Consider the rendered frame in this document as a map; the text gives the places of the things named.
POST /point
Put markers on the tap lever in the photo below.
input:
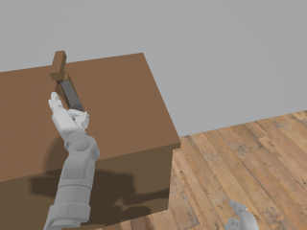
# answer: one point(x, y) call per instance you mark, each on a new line
point(73, 99)

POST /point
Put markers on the counter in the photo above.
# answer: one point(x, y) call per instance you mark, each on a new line
point(128, 119)

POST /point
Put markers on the right robot hand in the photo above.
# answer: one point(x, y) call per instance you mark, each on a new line
point(246, 219)

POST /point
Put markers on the left robot hand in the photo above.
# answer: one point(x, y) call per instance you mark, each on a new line
point(63, 119)

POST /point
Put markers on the robot left forearm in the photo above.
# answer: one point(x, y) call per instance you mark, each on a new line
point(71, 206)

